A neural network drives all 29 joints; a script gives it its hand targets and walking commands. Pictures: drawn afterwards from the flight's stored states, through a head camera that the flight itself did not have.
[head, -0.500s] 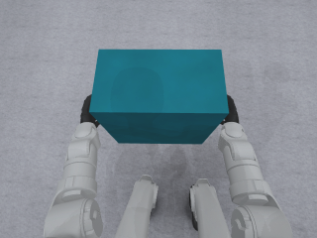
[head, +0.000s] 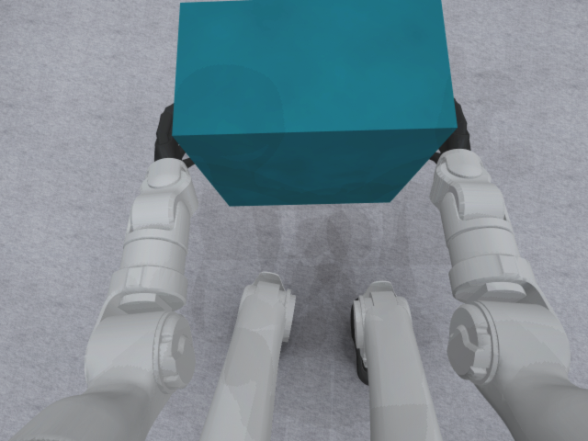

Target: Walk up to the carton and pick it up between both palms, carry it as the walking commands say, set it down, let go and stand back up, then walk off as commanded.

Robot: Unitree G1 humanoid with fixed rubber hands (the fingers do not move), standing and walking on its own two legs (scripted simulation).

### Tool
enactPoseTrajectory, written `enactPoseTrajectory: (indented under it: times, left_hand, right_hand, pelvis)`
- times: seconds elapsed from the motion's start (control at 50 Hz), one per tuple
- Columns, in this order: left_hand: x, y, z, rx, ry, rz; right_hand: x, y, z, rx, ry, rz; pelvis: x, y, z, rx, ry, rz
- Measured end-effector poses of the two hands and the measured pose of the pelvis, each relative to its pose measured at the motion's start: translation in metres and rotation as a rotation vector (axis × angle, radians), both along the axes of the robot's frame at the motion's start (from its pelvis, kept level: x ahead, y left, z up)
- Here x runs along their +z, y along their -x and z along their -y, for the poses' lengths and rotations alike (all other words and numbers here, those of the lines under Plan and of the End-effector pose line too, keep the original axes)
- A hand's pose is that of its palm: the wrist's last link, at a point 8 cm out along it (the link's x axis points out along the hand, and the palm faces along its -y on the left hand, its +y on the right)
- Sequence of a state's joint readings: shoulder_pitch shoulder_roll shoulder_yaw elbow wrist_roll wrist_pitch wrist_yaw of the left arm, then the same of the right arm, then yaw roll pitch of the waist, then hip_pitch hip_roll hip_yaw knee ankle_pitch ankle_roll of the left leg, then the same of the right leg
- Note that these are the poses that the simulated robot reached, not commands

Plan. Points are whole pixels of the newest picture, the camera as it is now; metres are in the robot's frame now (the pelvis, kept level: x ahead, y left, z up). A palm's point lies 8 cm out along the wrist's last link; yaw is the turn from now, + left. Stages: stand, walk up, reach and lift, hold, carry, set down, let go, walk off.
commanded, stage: set down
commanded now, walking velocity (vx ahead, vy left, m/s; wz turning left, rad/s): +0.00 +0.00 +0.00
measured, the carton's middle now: (309, 125) +0.52 +0.05 -0.15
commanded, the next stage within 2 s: none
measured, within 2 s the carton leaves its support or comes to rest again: rests again in 1.98 s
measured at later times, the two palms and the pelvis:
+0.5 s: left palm (188, 177) +0.44 +0.23 -0.19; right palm (418, 165) +0.49 -0.14 -0.20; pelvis -0.05 -0.03 -0.07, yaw +2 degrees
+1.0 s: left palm (211, 172) +0.47 +0.23 -0.29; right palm (408, 162) +0.52 -0.14 -0.28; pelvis -0.03 -0.01 -0.12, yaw +1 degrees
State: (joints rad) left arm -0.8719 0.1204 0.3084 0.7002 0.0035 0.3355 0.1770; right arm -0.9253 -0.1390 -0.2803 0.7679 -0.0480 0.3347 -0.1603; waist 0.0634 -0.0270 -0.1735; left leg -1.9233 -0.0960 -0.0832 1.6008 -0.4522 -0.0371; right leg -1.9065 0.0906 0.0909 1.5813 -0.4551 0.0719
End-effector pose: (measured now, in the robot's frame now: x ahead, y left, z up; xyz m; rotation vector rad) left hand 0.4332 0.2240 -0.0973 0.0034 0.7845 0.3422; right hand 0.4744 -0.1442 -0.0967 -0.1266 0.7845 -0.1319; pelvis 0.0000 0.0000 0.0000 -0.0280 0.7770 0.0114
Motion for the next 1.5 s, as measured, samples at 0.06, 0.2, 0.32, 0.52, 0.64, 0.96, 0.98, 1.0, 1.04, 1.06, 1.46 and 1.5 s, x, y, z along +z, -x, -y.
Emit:
enactPoseTrajectory:
  times: [0.06, 0.2, 0.32, 0.52, 0.64, 0.96, 0.98, 1.0, 1.04, 1.06, 1.46, 1.5]
  left_hand:
    - [-0.013, -0.002, 0.004, -0.002, -0.001, 0.016]
    - [-0.055, -0.008, 0.008, 0.028, 0.006, 0.105]
    - [-0.095, -0.006, 0.000, 0.044, 0.001, 0.092]
    - [-0.088, -0.004, -0.006, 0.041, -0.052, 0.047]
    - [-0.101, -0.021, -0.006, 0.023, -0.046, 0.053]
    - [-0.188, -0.042, -0.001, -0.011, -0.009, 0.019]
    - [-0.191, -0.040, -0.001, -0.008, -0.004, 0.012]
    - [-0.194, -0.038, -0.002, -0.005, -0.002, 0.005]
    - [-0.199, -0.036, -0.004, 0.004, 0.000, -0.004]
    - [-0.201, -0.034, -0.005, 0.003, -0.006, -0.007]
    - [-0.209, -0.048, -0.002, 0.004, -0.007, 0.031]
    - [-0.213, -0.048, 0.002, -0.002, -0.008, 0.025]
  right_hand:
    - [-0.011, -0.003, 0.004, 0.001, 0.003, 0.017]
    - [-0.054, -0.013, 0.007, -0.013, -0.035, 0.101]
    - [-0.098, -0.016, -0.001, 0.008, -0.035, 0.089]
    - [-0.110, -0.015, -0.009, 0.015, -0.079, 0.044]
    - [-0.121, -0.025, -0.007, 0.024, -0.044, 0.055]
    - [-0.181, -0.046, -0.002, 0.018, 0.024, 0.023]
    - [-0.184, -0.045, -0.002, 0.018, 0.025, 0.016]
    - [-0.186, -0.044, -0.003, 0.018, 0.025, 0.009]
    - [-0.192, -0.043, -0.005, 0.022, 0.022, -0.001]
    - [-0.195, -0.043, -0.006, 0.024, 0.018, -0.004]
    - [-0.207, -0.051, -0.002, 0.010, 0.005, 0.037]
    - [-0.212, -0.049, 0.001, -0.001, -0.001, 0.031]
  pelvis:
    - [-0.004, 0.008, -0.002, 0.001, 0.001, 0.068]
    - [-0.012, 0.035, 0.003, -0.016, -0.019, 0.307]
    - [-0.045, 0.039, 0.013, -0.014, -0.034, 0.294]
    - [-0.069, 0.049, 0.026, -0.005, -0.071, 0.351]
    - [-0.079, 0.056, 0.029, -0.011, -0.081, 0.326]
    - [-0.116, 0.029, 0.015, -0.002, -0.040, 0.251]
    - [-0.117, 0.027, 0.014, -0.002, -0.038, 0.254]
    - [-0.118, 0.026, 0.012, -0.002, -0.035, 0.257]
    - [-0.121, 0.024, 0.010, 0.000, -0.031, 0.263]
    - [-0.123, 0.023, 0.009, 0.001, -0.029, 0.266]
    - [-0.151, 0.033, 0.015, 0.030, -0.029, 0.285]
    - [-0.151, 0.032, 0.017, 0.024, -0.032, 0.279]
